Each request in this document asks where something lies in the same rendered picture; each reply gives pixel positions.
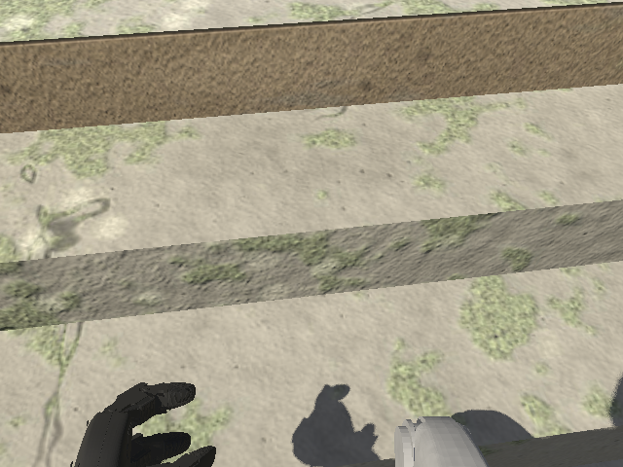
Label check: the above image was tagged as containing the right robot thigh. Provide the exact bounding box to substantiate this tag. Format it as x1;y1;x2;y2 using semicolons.
394;416;490;467

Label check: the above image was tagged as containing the left robot hand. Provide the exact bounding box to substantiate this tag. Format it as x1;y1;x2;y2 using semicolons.
70;382;216;467

